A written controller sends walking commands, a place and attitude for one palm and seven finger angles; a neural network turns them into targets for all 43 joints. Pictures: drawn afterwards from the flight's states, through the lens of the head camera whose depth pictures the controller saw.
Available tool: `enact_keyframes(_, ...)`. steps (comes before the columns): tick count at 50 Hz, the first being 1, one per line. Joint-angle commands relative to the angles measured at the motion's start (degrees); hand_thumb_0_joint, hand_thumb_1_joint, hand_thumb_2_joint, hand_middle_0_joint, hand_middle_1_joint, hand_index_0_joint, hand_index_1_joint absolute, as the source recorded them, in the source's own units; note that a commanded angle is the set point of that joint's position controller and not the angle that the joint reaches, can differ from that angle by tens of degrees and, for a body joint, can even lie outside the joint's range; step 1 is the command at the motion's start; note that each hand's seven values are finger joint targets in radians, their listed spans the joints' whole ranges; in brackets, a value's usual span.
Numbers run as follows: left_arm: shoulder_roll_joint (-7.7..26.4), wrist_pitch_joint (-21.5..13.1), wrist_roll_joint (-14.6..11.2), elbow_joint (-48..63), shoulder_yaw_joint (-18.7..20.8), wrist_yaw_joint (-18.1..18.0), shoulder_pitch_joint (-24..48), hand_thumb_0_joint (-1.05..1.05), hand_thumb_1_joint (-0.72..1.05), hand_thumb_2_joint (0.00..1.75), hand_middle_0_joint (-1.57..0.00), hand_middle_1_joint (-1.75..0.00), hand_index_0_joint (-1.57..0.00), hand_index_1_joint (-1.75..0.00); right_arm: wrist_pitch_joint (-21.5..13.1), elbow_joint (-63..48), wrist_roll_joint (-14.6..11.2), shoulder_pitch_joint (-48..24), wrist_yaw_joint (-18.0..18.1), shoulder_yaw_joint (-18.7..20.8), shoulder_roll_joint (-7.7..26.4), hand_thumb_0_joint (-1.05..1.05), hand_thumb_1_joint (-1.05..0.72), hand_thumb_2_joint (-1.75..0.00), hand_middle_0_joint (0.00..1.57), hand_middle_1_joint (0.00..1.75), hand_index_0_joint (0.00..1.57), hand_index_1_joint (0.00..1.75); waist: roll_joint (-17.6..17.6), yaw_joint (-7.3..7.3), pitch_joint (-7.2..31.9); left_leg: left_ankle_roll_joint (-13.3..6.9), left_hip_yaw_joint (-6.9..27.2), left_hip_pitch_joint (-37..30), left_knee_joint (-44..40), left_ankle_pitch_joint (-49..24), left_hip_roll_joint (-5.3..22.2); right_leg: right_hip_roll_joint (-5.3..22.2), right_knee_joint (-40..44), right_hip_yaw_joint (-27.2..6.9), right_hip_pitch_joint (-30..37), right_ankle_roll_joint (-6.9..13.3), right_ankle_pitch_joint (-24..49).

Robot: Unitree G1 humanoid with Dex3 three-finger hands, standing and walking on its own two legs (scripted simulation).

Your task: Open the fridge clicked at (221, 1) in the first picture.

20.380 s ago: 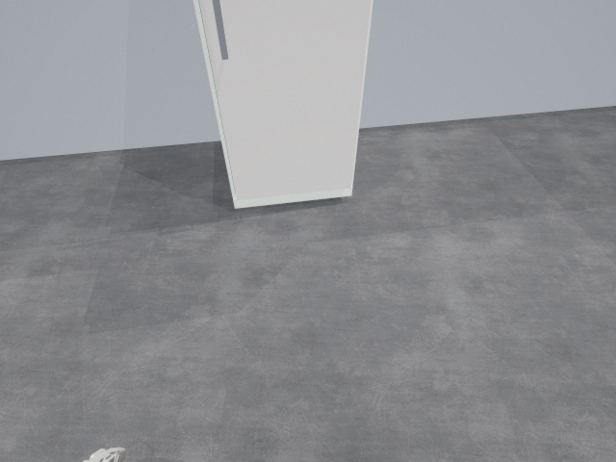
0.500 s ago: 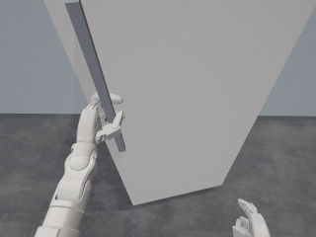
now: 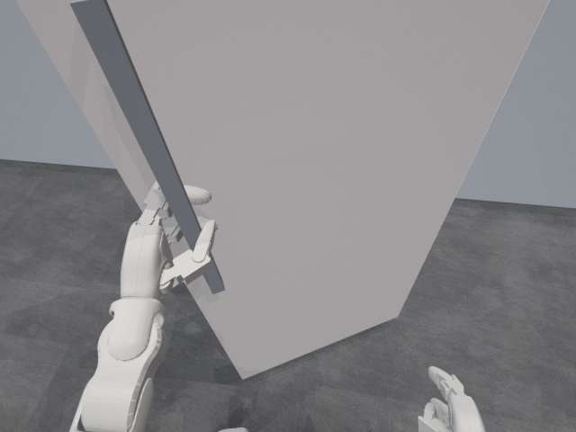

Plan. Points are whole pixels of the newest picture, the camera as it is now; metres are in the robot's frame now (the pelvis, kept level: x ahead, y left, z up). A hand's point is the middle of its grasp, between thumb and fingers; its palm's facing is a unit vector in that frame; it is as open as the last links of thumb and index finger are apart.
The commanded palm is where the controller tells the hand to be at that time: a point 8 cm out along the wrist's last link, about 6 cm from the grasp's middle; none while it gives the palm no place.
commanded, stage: walk backward, drawing the door open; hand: left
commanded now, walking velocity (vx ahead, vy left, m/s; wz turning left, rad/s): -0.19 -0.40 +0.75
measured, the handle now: (176, 189) +0.35 +0.13 +0.19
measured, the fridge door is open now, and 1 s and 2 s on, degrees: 30 61 70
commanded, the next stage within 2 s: stop walking and hold the door back in 1.16 s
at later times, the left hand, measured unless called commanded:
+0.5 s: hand (271, 345) +0.19 +0.02 +0.13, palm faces +0.36 -0.91 -0.21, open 6.7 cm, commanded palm +0.14 +0.05 +0.14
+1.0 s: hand (397, 424) +0.12 -0.09 +0.13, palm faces +0.81 -0.53 -0.26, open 6.5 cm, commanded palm +0.06 -0.09 +0.14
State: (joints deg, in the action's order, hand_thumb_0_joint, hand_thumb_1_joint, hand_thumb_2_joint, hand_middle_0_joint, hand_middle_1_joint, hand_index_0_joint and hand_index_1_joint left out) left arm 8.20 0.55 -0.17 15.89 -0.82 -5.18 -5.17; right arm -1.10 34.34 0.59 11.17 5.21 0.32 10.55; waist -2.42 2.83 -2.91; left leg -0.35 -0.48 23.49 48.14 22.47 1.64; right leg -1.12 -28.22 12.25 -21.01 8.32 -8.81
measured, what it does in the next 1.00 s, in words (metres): steps to the right, turning left: left foot, then right foot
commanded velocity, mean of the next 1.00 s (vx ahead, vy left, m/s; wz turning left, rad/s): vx -0.21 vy -0.36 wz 0.75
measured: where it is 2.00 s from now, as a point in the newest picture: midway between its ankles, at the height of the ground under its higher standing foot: outside the picture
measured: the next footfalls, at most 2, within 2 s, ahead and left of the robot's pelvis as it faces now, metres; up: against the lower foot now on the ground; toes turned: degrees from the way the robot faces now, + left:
left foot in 0.12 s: +0.02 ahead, +0.11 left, +0.00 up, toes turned +10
right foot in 0.34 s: +0.04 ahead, -0.29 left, +0.00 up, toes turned +15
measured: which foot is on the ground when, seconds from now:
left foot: up 0.00-0.10, down 0.12-0.34, up 0.36-0.48, down 0.50-0.74, up 0.76-0.98, down 1.00-1.00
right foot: down 0.00-0.10, up 0.12-0.32, down 0.34-0.50, up 0.52-0.72, down 0.74-1.00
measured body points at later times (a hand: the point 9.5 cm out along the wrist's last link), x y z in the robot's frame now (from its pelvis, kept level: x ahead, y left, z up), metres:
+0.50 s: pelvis -0.02 -0.19 -0.02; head +0.03 -0.18 +0.43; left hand +0.17 +0.07 +0.14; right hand +0.23 -0.34 -0.12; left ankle -0.05 -0.07 -0.73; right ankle +0.00 -0.30 -0.72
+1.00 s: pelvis +0.06 -0.40 -0.01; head +0.11 -0.36 +0.43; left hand +0.08 -0.07 +0.15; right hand +0.36 -0.43 -0.10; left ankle -0.02 -0.35 -0.74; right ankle +0.15 -0.44 -0.73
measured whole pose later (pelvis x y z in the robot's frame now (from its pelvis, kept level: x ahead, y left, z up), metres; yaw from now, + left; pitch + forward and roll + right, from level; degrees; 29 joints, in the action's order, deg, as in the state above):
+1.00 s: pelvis +0.06 -0.40 -0.01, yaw +49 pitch +1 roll +0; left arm 14.4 -3.3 -1.1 27.2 7.7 -3.6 -12.6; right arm -8.2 33.3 1.4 9.4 6.9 1.3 11.4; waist 0.1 1.8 -6.7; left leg -0.9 -8.8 17.7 37.9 19.1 2.2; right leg 4.2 -42.5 11.5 -23.7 2.2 -19.0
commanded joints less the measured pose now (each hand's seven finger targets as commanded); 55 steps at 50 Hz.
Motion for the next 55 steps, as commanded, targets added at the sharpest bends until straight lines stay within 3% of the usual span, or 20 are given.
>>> enact_keyframes(1,5.61,-6.33,1.86,20.56,0.22,1.03,10.18,0.00,0.90,0.90,-0.45,-1.40,-0.45,-1.40,-4.88,-9.02,0.45,-5.06,0.76,0.29,2.42,0.00,-0.90,-0.90,0.20,0.30,0.20,0.30,7.52,-1.41,14.63,0.51,-5.87,-2.47,5.47,4.46,1.04,14.80,11.08,-5.43,10.21,-4.18,7.85)
enact_keyframes(3,4.73,-7.07,1.71,24.12,-1.96,1.10,12.64,0.00,0.90,0.90,-0.45,-1.40,-0.45,-1.40,-6.74,-7.91,-0.16,-0.46,0.93,-0.21,1.75,0.00,-0.90,-0.90,0.20,0.30,0.20,0.30,5.26,1.91,12.97,-0.97,-7.53,-17.03,-14.36,0.81,1.08,7.20,5.29,1.08,0.75,-14.48,7.63)
enact_keyframes(4,4.03,-7.49,1.09,24.83,-4.16,1.33,14.72,0.00,0.90,0.90,-0.45,-1.40,-0.45,-1.40,-7.89,-7.17,-0.50,2.45,1.05,0.48,3.45,0.00,-0.90,-0.90,0.20,0.30,0.20,0.30,-4.24,5.53,11.01,-4.49,2.57,-26.88,-35.17,-6.09,6.34,1.12,-15.36,1.38,-10.34,-21.01,3.71)
enact_keyframes(5,4.52,-8.74,1.58,25.75,-3.67,1.02,15.26,0.00,0.90,0.90,-0.45,-1.40,-0.45,-1.40,-8.51,-11.39,1.65,-3.00,0.23,1.75,7.80,0.00,-0.90,-0.90,0.20,0.30,0.20,0.30,-21.40,2.93,10.89,-12.10,38.57,-22.21,-43.20,-15.19,29.40,-0.16,-43.21,-9.13,-20.47,-17.82,-16.27)
enact_keyframes(6,8.19,-8.89,4.81,20.94,-1.11,0.05,12.69,0.00,0.90,0.90,-0.45,-1.40,-0.45,-1.40,-6.31,-12.26,1.95,-8.09,0.03,1.96,9.11,0.00,-0.90,-0.90,0.20,0.30,0.20,0.30,-10.87,-0.64,9.40,-12.54,49.87,-12.41,-40.65,-14.93,35.68,5.18,-51.00,-20.79,-14.61,-11.14,-16.36)
enact_keyframes(10,3.79,-9.79,2.62,23.88,-1.53,1.63,9.70,0.00,0.90,0.90,-0.45,-1.40,-0.45,-1.40,-7.48,-7.63,1.20,-8.11,-0.73,2.69,6.82,0.00,-0.90,-0.90,0.20,0.30,0.20,0.30,-2.60,-1.96,7.28,-7.26,19.07,-3.58,-28.85,-8.00,18.10,4.03,-28.92,-17.39,-3.40,-10.87,-14.55)
enact_keyframes(14,4.77,-10.42,2.11,25.68,-1.20,1.42,12.09,0.00,0.90,0.90,-0.45,-1.40,-0.45,-1.40,-8.85,-6.30,-0.43,-6.39,-1.41,3.10,5.78,0.00,-0.90,-0.90,0.20,0.30,0.20,0.30,-10.85,-0.29,14.16,-1.98,10.71,-4.30,-26.65,0.59,6.43,-1.52,1.37,-6.33,14.54,-11.76,-11.30)
enact_keyframes(18,11.36,-10.51,0.50,24.97,6.18,1.49,7.52,0.00,0.90,0.90,-0.45,-1.40,-0.45,-1.40,-8.60,-5.06,-1.20,-5.21,-1.11,2.83,1.61,0.00,-0.90,-0.90,0.20,0.30,0.20,0.30,9.31,-0.09,17.43,3.61,-4.11,-1.98,3.23,-0.77,-3.97,12.50,1.07,-8.82,10.66,-3.20,14.61)
enact_keyframes(20,10.77,-10.27,1.60,27.25,6.55,2.62,8.37,0.00,0.90,0.90,-0.45,-1.40,-0.45,-1.40,-9.49,-6.53,-0.79,-9.45,0.66,2.24,0.75,0.00,-0.90,-0.90,0.20,0.30,0.20,0.30,17.94,-2.78,13.65,2.22,-3.82,7.04,16.24,10.22,-1.24,17.58,1.10,-12.70,13.83,2.61,27.89)
enact_keyframes(23,6.10,-10.41,0.54,25.48,2.67,3.91,10.08,0.00,0.90,0.90,-0.45,-1.40,-0.45,-1.40,-10.95,-5.22,-0.06,-4.08,1.70,0.93,1.39,0.00,-0.90,-0.90,0.20,0.30,0.20,0.30,10.71,2.13,10.40,0.55,-2.69,-9.96,-9.92,-2.47,0.69,12.24,-20.98,-3.96,1.92,-2.02,30.24)
enact_keyframes(25,6.45,-12.96,0.96,28.86,1.81,4.20,13.20,0.00,0.90,0.90,-0.45,-1.40,-0.45,-1.40,-12.08,-5.56,2.21,-3.93,0.71,2.92,6.72,0.00,-0.90,-0.90,0.20,0.30,0.20,0.30,-13.58,1.19,14.00,-9.43,46.53,-33.22,-32.22,-50.64,29.79,-0.17,-48.64,-12.86,-25.58,-12.17,-26.73)
enact_keyframes(26,7.65,-13.81,2.74,23.71,2.83,3.15,11.89,0.00,0.90,0.90,-0.45,-1.40,-0.45,-1.40,-10.60,-6.07,1.73,-5.23,-0.76,3.83,8.98,0.00,-0.90,-0.90,0.20,0.30,0.20,0.30,-5.68,1.79,12.50,-11.99,48.45,-30.14,-33.21,-39.01,30.90,2.05,-50.19,-17.46,-23.25,-11.58,-23.58)
enact_keyframes(31,8.68,-12.08,0.92,27.15,8.49,1.94,8.50,0.00,0.90,0.90,-0.45,-1.40,-0.45,-1.40,-10.85,-5.36,1.10,-9.37,-0.69,3.94,6.90,0.00,-0.90,-0.90,0.20,0.30,0.20,0.30,-13.32,-2.28,11.61,-4.21,13.86,-3.88,-29.72,-5.01,13.64,2.16,-25.74,-14.70,3.95,-11.12,-11.22)
enact_keyframes(34,9.85,-10.60,0.24,24.56,10.12,1.17,7.31,0.00,0.90,0.90,-0.45,-1.40,-0.45,-1.40,-10.40,-7.19,-0.27,-8.85,-0.09,3.15,5.79,0.00,-0.90,-0.90,0.20,0.30,0.20,0.30,-16.62,-3.03,12.80,-2.32,9.54,6.03,-28.22,7.99,9.66,-2.18,-7.98,-6.71,21.22,-11.21,-12.22)
enact_keyframes(37,16.11,-9.43,0.93,26.64,13.37,0.24,8.75,0.00,0.90,0.90,-0.45,-1.40,-0.45,-1.40,-10.31,-6.43,-0.68,-6.58,0.31,1.65,0.53,0.00,-0.90,-0.90,0.20,0.30,0.20,0.30,14.37,-2.24,12.83,3.65,-4.21,4.64,13.70,10.35,-3.65,14.67,13.61,-21.86,8.06,-3.01,-9.13)
enact_keyframes(40,17.31,-10.22,0.40,30.08,15.75,1.07,9.03,0.00,0.90,0.90,-0.45,-1.40,-0.45,-1.40,-10.94,-6.44,0.01,-9.68,0.57,2.79,1.84,0.00,-0.90,-0.90,0.20,0.30,0.20,0.30,17.88,-3.50,10.44,2.63,0.63,11.73,38.30,12.03,0.23,22.31,8.19,-27.28,8.77,5.23,5.17)
enact_keyframes(42,14.73,-11.03,0.04,28.81,15.23,1.03,6.06,0.00,0.90,0.90,-0.45,-1.40,-0.45,-1.40,-9.87,-7.02,0.09,-9.39,0.60,1.48,0.79,0.00,-0.90,-0.90,0.20,0.30,0.20,0.30,11.66,-3.37,10.32,2.99,-2.42,7.11,23.78,11.88,2.11,18.53,1.73,-13.03,13.83,3.50,19.79)
enact_keyframes(48,12.40,-10.23,-1.08,27.35,12.26,0.21,3.27,0.00,0.90,0.90,-0.45,-1.40,-0.45,-1.40,-9.21,-7.53,0.99,-1.60,2.12,1.64,3.17,0.00,-0.90,-0.90,0.20,0.30,0.20,0.30,5.01,0.73,16.88,0.77,-4.44,-19.01,-22.70,-10.10,3.16,13.74,-17.48,-7.37,4.04,-2.63,20.61)
enact_keyframes(50,13.22,-12.11,-0.09,28.37,12.35,0.58,4.28,0.00,0.90,0.90,-0.45,-1.40,-0.45,-1.40,-9.75,-8.78,1.82,-3.39,1.66,2.69,6.99,0.00,-0.90,-0.90,0.20,0.30,0.20,0.30,-13.89,-1.51,16.53,-12.13,36.53,-37.45,-30.07,-60.57,32.88,3.39,-37.75,-11.98,-23.35,-12.32,-26.92)
enact_keyframes(55,13.95,-11.95,1.34,24.91,15.06,1.33,5.43,0.00,0.90,0.90,-0.45,-1.40,-0.45,-1.40,-9.75,-4.86,1.22,-5.19,0.25,4.04,7.20,0.00,-0.90,-0.90,0.20,0.30,0.20,0.30,-12.36,-1.95,11.62,-6.95,12.38,-22.40,-25.43,-39.04,19.61,5.04,-32.82,-15.76,-13.07,-11.93,-12.00)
